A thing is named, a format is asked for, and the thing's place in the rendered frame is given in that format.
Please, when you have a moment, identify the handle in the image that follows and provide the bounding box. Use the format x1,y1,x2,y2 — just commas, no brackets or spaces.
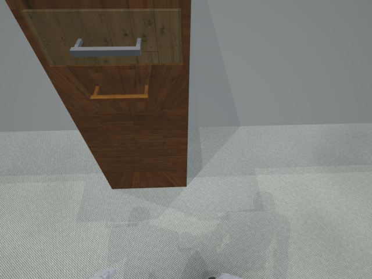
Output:
70,38,142,57
91,94,149,103

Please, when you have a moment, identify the drawer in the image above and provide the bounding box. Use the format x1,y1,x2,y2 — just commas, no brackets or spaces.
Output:
22,9,181,65

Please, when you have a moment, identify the cabinet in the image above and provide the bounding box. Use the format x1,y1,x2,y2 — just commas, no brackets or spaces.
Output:
5,0,191,189

